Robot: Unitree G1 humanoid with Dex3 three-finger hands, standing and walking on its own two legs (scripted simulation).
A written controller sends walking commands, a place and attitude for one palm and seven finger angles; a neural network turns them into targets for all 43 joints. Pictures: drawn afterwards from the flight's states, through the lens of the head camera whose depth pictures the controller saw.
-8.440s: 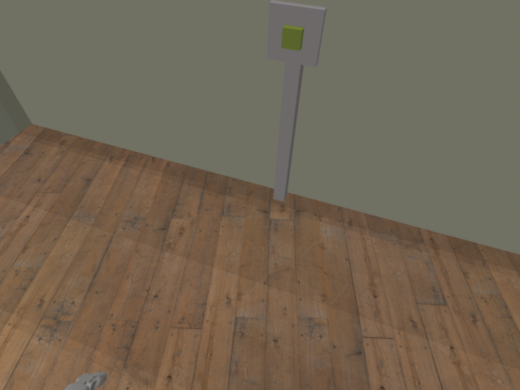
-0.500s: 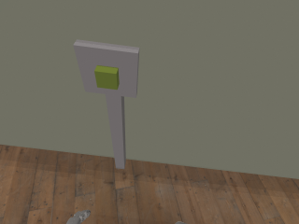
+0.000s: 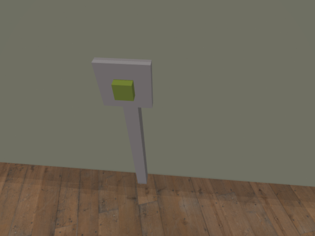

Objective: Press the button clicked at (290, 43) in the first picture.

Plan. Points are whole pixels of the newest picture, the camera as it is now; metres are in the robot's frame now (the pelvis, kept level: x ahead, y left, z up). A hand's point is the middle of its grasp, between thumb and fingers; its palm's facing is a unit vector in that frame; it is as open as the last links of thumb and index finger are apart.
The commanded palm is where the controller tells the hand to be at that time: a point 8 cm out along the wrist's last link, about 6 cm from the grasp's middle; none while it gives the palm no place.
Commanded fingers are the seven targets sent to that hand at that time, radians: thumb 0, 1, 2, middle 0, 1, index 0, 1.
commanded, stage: come to a stop and stand still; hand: left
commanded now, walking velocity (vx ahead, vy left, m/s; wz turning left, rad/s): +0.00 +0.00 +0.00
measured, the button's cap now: (124, 89) +0.53 +0.15 +0.07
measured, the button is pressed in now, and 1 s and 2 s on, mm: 0 0 0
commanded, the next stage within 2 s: look again from close up in 1.46 s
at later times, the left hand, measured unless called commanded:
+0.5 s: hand out of the picture -0.07 +0.10 -0.17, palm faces +0.05 -0.99 -0.13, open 7.4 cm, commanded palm none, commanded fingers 0.00 0.90 0.90 -0.20 -0.30 -0.20 -0.30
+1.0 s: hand out of the picture -0.04 +0.08 -0.17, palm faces +0.06 -0.99 -0.14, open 7.3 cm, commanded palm none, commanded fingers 0.00 0.90 0.90 -0.20 -0.30 -0.20 -0.30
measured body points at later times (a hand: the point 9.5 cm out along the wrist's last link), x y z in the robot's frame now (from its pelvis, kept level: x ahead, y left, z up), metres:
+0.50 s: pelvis -0.02 -0.04 +0.00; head -0.02 -0.04 +0.45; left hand -0.07 +0.15 -0.16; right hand -0.07 -0.23 -0.16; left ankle +0.04 +0.06 -0.74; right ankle -0.04 -0.12 -0.74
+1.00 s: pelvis +0.01 -0.06 +0.00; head +0.01 -0.07 +0.45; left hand -0.04 +0.13 -0.16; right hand -0.02 -0.26 -0.17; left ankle +0.04 +0.06 -0.74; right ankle -0.04 -0.12 -0.74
